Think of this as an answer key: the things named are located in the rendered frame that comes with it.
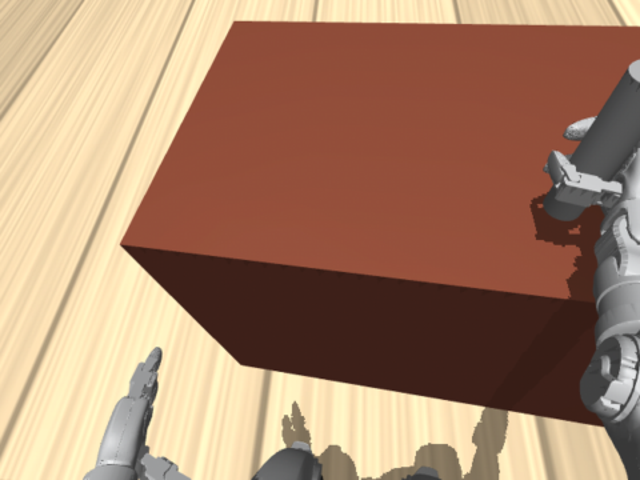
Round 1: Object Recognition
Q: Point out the right robot arm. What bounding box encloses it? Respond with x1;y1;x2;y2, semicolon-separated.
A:
580;199;640;480

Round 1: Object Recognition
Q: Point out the left robot arm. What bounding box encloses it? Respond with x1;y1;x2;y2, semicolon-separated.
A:
83;464;138;480

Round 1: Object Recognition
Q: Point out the right robot hand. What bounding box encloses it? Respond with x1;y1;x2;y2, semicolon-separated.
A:
543;116;640;216

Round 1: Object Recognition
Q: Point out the can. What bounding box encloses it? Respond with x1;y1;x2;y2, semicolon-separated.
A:
543;60;640;221

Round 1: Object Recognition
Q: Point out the left robot hand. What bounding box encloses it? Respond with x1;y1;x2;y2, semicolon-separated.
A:
95;347;191;480

